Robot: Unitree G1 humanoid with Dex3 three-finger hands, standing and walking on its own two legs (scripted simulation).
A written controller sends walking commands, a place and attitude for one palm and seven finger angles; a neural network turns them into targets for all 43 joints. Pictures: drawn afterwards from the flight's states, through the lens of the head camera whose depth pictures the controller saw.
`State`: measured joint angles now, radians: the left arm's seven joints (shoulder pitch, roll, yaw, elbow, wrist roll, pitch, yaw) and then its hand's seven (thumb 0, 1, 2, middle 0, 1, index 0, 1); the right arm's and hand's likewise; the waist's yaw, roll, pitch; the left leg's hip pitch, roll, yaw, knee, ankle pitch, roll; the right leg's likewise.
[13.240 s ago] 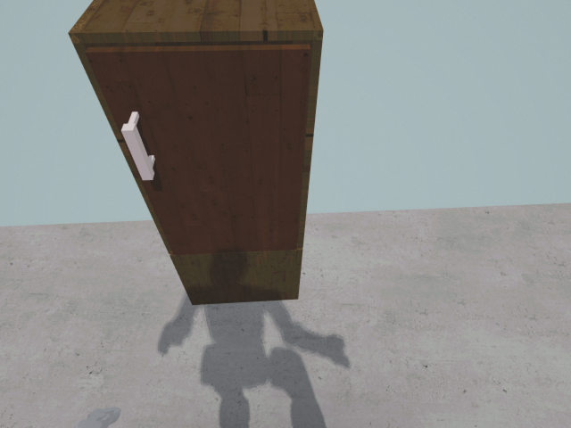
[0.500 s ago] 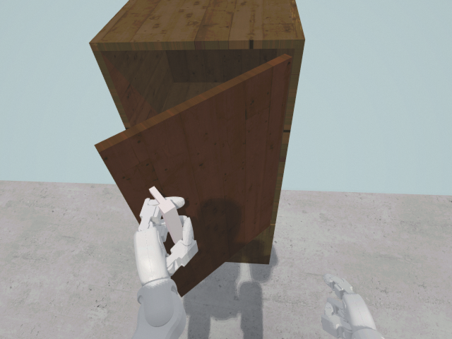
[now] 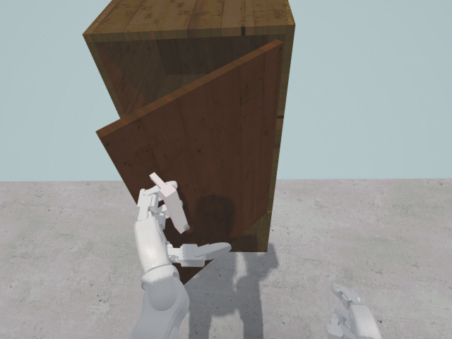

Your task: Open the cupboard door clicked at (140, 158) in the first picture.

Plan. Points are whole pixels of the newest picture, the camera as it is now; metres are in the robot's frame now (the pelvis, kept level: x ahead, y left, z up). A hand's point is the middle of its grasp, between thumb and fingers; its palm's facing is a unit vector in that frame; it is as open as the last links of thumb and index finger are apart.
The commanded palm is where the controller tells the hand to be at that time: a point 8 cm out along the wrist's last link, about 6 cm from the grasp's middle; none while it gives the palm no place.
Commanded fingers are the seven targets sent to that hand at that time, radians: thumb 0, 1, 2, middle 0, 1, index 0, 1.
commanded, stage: open thumb and fingers to let go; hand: left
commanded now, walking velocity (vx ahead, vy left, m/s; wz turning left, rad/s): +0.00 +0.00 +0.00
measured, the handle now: (169, 203) +0.34 +0.12 +0.07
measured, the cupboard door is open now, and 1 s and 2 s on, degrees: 44 46 46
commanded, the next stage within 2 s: slide the hand sideways off the handle in 0.22 s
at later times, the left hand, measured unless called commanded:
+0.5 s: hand (180, 244) +0.26 +0.09 +0.07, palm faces -0.13 -0.99 -0.05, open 16.3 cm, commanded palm +0.24 +0.12 +0.07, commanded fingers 0.00 -0.50 0.30 -0.15 -0.30 -0.15 -0.30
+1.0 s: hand (166, 258) +0.23 +0.10 +0.08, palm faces -0.07 -1.00 +0.02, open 16.2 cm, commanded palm +0.20 +0.16 +0.07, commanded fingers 0.00 -0.50 0.30 -0.15 -0.30 -0.15 -0.30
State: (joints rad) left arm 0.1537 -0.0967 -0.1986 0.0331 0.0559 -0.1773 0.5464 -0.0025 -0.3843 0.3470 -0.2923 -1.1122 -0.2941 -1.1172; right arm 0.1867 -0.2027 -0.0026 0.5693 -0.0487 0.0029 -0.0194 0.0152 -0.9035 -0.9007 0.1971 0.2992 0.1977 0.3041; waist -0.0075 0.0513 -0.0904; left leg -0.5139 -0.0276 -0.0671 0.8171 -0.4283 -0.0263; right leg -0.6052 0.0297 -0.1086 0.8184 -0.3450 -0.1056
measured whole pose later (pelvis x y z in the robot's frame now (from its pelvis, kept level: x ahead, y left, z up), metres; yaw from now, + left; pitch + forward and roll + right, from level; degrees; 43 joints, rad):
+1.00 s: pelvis +0.02 +0.06 -0.01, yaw -2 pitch +8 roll -1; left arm 0.45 0.03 -0.33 -0.29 0.04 -0.17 0.16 -0.01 -0.50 0.30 -0.17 -0.30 -0.18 -0.31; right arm 0.26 -0.20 0.04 0.38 -0.01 -0.02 0.02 0.02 -0.90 -0.90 0.20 0.30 0.20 0.30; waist 0.01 0.04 -0.10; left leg -0.55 -0.06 0.00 0.94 -0.52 0.05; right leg -0.64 0.01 -0.05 0.91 -0.41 -0.03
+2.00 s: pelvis +0.02 +0.05 -0.01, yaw -1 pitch +7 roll -2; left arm 0.69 0.20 0.03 -0.50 -0.21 -0.15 -0.12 -0.01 -0.49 0.30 -0.15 -0.30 -0.15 -0.30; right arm 0.30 -0.23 0.04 0.40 0.04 -0.13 -0.06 0.02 -0.90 -0.90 0.20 0.30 0.20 0.30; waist 0.02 0.07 -0.15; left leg -0.55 -0.04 -0.04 0.97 -0.54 0.04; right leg -0.61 0.02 -0.08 0.91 -0.41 -0.04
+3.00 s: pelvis +0.04 +0.06 +0.04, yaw -3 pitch -4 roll -1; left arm 0.46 0.33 0.34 -0.41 -0.06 -0.08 0.11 0.01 0.83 0.87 -0.21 -0.30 -0.21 -0.30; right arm 0.19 -0.23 0.03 0.62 0.00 -0.11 -0.07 0.02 -0.90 -0.90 0.20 0.30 0.20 0.30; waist 0.07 0.07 0.01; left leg -0.05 -0.04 -0.01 0.43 -0.31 0.05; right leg -0.14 0.02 -0.04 0.42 -0.21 -0.02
